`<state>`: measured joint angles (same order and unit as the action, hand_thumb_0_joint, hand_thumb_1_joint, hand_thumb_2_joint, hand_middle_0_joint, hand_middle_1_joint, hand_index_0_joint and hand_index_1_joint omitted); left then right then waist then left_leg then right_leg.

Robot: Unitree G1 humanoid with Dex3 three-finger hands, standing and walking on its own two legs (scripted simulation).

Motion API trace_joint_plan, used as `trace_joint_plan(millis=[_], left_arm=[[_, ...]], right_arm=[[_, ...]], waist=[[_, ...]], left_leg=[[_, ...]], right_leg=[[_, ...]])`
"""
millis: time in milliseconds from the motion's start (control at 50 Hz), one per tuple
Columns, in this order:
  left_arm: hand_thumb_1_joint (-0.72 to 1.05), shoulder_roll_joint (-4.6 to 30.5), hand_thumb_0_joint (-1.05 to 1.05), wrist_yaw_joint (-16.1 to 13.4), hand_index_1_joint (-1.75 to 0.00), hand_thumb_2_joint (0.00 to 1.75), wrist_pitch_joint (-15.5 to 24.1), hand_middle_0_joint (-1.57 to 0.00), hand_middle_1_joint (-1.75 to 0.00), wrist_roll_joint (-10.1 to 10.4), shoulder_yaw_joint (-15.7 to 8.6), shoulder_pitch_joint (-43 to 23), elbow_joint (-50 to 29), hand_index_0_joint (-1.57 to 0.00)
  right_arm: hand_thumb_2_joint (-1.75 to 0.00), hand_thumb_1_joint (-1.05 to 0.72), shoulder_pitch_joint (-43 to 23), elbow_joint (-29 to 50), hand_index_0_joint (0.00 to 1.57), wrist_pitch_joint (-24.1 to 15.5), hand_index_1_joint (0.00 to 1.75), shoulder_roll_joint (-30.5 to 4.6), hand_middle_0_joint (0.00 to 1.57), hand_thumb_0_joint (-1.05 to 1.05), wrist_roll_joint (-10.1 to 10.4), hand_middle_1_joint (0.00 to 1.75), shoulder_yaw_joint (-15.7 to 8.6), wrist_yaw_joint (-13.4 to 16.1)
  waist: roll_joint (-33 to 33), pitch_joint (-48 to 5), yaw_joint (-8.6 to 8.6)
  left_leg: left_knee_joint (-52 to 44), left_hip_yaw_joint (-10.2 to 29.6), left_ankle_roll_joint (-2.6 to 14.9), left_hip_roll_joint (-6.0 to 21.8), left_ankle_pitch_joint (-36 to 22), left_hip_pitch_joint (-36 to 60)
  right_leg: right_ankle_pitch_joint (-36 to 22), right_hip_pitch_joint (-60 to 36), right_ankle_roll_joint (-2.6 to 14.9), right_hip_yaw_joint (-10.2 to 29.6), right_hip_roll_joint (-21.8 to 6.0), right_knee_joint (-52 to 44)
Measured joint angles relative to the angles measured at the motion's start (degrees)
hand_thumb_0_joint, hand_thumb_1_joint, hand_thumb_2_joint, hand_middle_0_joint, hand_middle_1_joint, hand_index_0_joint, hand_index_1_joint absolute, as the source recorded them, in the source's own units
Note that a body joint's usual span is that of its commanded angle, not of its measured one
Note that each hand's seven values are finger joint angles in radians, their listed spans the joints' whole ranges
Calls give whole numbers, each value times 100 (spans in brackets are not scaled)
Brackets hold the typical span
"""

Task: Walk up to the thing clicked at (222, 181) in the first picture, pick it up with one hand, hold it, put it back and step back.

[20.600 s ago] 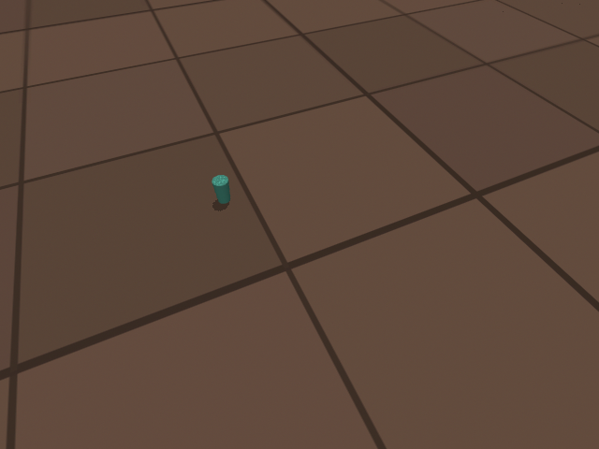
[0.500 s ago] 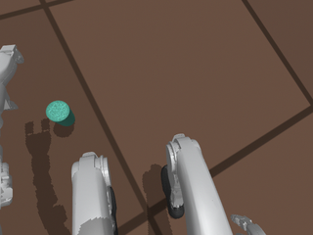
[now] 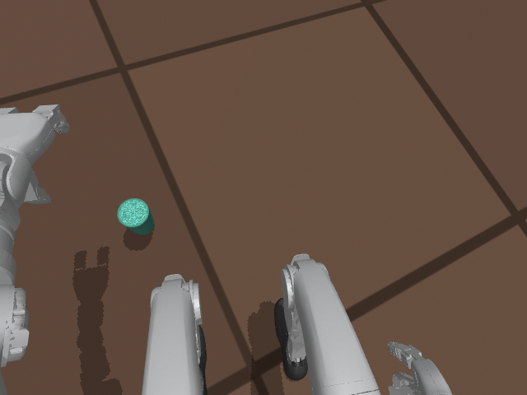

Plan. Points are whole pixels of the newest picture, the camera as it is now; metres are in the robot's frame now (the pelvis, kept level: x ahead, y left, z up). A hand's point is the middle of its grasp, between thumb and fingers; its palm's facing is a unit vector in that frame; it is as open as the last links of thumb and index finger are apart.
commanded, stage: go down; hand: left
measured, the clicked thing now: (138, 219) +0.49 +0.23 -0.45
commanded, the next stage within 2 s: none
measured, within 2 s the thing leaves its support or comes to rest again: neither
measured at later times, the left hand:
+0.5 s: hand (12, 152) +0.47 +0.30 -0.01, palm faces -0.42 -0.02 -0.91, open 12.8 cm
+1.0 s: hand (1, 143) +0.47 +0.30 +0.01, palm faces -0.41 -0.05 -0.91, open 12.8 cm
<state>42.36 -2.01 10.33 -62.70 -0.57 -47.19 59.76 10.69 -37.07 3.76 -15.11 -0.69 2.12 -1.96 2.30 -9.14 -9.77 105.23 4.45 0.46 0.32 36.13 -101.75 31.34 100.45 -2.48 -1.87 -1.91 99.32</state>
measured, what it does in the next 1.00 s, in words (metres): rises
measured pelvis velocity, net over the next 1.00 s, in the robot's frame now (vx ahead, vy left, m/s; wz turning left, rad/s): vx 0.03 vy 0.00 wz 0.00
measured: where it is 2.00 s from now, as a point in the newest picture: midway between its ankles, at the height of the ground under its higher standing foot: (244, 366)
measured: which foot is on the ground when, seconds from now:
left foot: down 0.00-1.00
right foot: down 0.00-1.00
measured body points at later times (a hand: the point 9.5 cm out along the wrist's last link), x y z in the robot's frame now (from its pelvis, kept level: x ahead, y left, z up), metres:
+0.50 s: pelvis +0.01 +0.00 +0.05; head +0.18 +0.03 +0.47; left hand +0.49 +0.30 +0.04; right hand +0.06 -0.27 -0.06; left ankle +0.08 +0.11 -0.48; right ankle +0.11 -0.15 -0.48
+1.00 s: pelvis +0.03 +0.00 +0.08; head +0.19 +0.04 +0.50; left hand +0.49 +0.30 +0.06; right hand +0.08 -0.27 -0.04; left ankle +0.08 +0.11 -0.48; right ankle +0.11 -0.15 -0.48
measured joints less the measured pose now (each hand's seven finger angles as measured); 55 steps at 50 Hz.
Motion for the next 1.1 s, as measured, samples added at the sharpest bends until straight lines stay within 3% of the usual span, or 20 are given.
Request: trace_joint_plan(millis=[240, 740, 1100], left_arm=[[-31, 39, 0, -7, -87, 82, 124, -30, -86, 8, -188, 171, 71, -29], [-33, -179, 0, -438, -81, 82, 133, -34, -78, -101, -139, 356, 389, -30], [-31, -276, 0, -506, -79, 83, 85, -37, -74, -8, -197, 562, 256, -33]], right_arm=[[-90, -92, 281, -189, 20, 2, 30, 91, 20, 1, 42, 30, 7, 99], [-91, -92, 168, -346, 20, -165, 30, 77, 20, 1, 41, 30, -166, 141], [-91, -92, 302, -366, 20, -116, 30, 157, 20, 1, 48, 30, -174, 119]], waist=[[53, 2, -53], [-22, -45, 31], [-28, -28, 74]], left_leg=[[-519, -54, 3, 85, -83, 533], [-1376, -88, -11, 132, -166, 1449], [-1680, -108, 10, 153, -183, 1790]], right_leg=[[-122, -491, 1, 27, 71, -520], [-208, -1396, 22, 17, 101, -1368], [-246, -1751, 19, 22, 120, -1709]])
